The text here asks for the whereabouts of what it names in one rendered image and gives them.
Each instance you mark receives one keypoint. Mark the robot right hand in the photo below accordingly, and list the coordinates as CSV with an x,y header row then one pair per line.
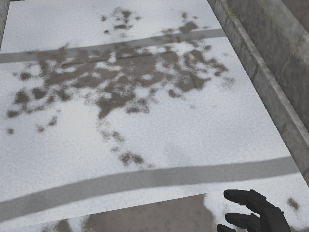
x,y
271,218

